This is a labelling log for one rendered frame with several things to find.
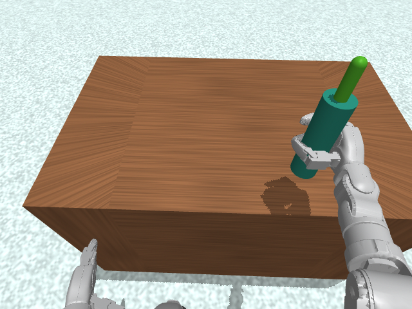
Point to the bottle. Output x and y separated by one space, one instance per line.
331 115

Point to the left robot hand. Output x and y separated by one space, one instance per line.
82 283

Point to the right robot hand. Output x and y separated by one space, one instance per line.
348 148

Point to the right robot arm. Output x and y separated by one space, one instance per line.
379 276

